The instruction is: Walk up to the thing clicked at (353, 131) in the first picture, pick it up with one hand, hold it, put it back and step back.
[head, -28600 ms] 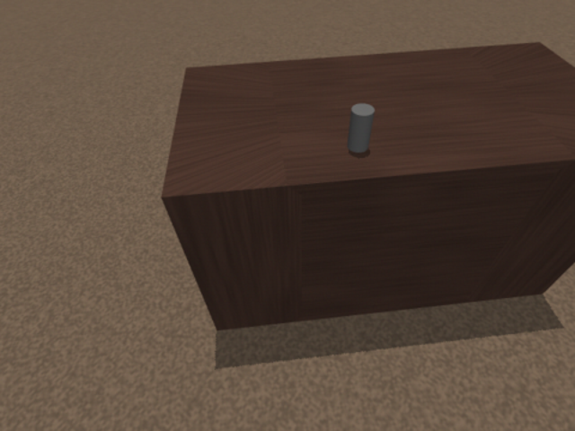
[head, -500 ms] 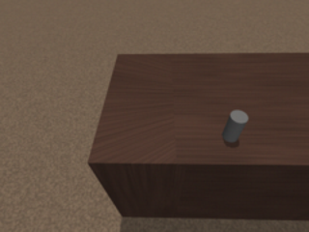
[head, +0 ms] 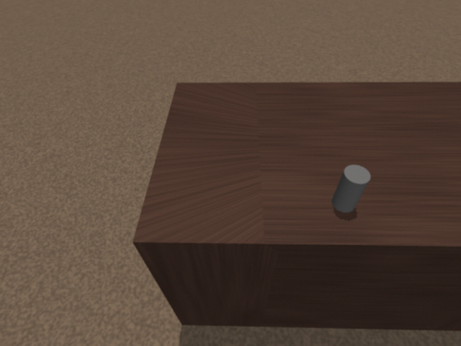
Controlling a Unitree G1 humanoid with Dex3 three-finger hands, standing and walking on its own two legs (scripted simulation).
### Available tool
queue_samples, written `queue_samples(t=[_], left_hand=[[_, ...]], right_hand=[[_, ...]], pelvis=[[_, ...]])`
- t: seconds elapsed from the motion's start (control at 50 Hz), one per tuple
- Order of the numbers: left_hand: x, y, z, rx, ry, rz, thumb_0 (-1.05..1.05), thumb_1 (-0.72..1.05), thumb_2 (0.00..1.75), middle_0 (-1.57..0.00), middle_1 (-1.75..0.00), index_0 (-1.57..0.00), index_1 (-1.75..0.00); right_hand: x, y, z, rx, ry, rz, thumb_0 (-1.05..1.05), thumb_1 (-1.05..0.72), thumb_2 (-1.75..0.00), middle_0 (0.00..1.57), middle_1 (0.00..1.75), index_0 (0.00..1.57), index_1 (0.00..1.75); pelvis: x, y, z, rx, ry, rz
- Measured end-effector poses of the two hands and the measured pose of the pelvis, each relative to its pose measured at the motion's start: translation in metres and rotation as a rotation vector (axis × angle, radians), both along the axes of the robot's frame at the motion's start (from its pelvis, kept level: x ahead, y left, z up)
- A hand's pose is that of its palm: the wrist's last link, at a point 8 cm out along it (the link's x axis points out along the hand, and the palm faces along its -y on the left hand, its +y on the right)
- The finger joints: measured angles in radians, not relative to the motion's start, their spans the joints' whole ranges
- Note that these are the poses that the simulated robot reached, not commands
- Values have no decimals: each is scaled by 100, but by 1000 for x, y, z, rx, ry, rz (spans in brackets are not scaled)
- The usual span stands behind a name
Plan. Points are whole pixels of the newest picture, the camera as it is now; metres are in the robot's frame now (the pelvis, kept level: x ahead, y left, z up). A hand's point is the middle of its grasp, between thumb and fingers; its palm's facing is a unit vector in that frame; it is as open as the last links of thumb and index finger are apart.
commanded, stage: stand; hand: right
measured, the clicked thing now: (349, 189) +0.45 -0.23 -0.03
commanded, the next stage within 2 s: step back in 0.66 s
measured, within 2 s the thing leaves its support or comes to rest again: neither
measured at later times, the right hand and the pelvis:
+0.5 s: hand out of the picture +0.08 -0.25 -0.16, palm faces -0.03 +0.94 -0.34, open 7.4 cm; pelvis +0.00 +0.00 +0.00, yaw +0 degrees
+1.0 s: hand out of the picture +0.08 -0.30 -0.18, palm faces -0.03 +0.93 -0.36, open 7.4 cm; pelvis -0.06 -0.03 -0.02, yaw +1 degrees
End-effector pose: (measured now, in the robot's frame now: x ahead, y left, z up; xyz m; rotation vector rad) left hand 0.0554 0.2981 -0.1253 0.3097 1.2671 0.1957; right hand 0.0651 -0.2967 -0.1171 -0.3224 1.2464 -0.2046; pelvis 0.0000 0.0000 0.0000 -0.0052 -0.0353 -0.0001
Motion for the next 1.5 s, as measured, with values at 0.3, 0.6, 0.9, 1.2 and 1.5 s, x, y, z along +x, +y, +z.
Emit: queue_samples(t=[0.3, 0.6, 0.9, 1.2, 1.5], left_hand=[[-4, 1, 0, 4, 13, 6, 0, 90, 90, -21, -30, -21, -30], [3, -2, 1, 3, 1, 4, 0, 90, 90, -21, -30, -21, -30], [-9, 0, -1, 85, -39, 17, 0, 90, 90, -21, -30, -21, -30], [-65, -6, 9, 110, -92, 30, 1, 90, 90, -21, -30, -21, -30], [-152, 25, -9, 46, -65, 79, 0, 90, 90, -21, -30, -21, -30]], right_hand=[[0, 2, -2, 6, 10, 3, 0, -91, -90, 20, 30, 20, 30], [10, -1, -1, 4, -3, 13, 0, -91, -90, 20, 30, 20, 30], [11, -36, -16, -9, -39, 21, 0, -90, -90, 20, 30, 20, 30], [-48, -35, -31, -24, 57, 111, 0, -91, -90, 20, 30, 20, 30], [-103, 2, 8, -67, -43, 134, 0, -90, -90, 20, 30, 21, 30]], pelvis=[[0, 0, 0, 1, 4, 3], [4, -2, 0, 1, 7, 5], [-37, -27, -19, 13, 15, 12], [-94, -23, -20, 10, 37, 83], [-163, 1, -13, -20, 26, 59]])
